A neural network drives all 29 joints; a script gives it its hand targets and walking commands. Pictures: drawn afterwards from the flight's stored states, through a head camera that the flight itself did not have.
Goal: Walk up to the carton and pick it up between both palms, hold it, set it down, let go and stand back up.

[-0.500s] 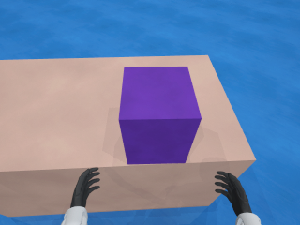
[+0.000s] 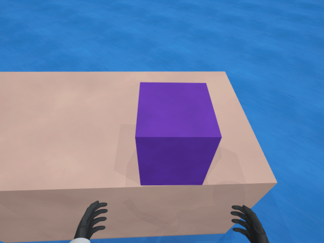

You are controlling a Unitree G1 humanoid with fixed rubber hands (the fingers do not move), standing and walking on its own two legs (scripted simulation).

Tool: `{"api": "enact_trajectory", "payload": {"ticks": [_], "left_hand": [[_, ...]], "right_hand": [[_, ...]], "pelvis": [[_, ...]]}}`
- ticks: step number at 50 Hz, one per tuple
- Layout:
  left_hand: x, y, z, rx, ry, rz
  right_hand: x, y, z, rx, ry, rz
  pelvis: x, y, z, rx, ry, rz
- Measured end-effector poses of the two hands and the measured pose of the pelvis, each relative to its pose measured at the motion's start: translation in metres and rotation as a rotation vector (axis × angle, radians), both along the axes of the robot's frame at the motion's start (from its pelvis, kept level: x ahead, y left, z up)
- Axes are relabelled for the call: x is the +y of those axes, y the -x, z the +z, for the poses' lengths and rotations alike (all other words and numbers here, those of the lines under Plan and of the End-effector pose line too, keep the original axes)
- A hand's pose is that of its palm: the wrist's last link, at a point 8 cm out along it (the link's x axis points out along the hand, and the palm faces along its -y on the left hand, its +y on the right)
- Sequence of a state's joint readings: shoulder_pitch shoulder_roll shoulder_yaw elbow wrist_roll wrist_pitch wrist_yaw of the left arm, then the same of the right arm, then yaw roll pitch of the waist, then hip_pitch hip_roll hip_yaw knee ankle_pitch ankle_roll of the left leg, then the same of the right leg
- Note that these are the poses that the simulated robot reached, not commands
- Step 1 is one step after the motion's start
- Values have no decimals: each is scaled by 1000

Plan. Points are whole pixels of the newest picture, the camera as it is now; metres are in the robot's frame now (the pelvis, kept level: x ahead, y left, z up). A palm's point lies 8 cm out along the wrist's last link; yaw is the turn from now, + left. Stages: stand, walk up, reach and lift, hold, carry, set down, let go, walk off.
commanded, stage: set down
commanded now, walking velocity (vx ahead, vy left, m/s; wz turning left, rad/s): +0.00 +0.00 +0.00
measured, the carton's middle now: (172, 135) +0.43 +0.00 -0.01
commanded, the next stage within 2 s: let go in 0.26 s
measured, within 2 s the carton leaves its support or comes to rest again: neither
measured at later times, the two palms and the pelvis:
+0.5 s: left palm out of the picture +0.13 +0.24 -0.09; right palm out of the picture +0.12 -0.21 -0.09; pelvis -0.01 +0.00 +0.00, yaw +0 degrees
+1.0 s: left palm out of the picture +0.06 +0.25 -0.12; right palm out of the picture +0.07 -0.24 -0.13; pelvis -0.01 +0.00 -0.01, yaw +5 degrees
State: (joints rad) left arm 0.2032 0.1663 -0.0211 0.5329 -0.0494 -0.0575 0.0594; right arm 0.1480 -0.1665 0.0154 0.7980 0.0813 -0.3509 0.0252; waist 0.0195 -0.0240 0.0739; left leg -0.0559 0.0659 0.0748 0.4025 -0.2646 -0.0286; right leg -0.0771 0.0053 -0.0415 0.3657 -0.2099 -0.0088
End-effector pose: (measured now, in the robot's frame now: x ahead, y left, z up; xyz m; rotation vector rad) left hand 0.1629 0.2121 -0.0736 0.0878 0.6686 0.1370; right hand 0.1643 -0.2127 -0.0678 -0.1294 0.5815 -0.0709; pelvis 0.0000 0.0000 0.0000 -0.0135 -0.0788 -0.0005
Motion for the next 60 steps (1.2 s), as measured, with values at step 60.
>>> {"api": "enact_trajectory", "payload": {"ticks": [60], "left_hand": [[38,206,-78,595,9,214]], "right_hand": [[-11,150,-67,680,91,-47]], "pelvis": [[7,10,-8,85,19,131]]}}
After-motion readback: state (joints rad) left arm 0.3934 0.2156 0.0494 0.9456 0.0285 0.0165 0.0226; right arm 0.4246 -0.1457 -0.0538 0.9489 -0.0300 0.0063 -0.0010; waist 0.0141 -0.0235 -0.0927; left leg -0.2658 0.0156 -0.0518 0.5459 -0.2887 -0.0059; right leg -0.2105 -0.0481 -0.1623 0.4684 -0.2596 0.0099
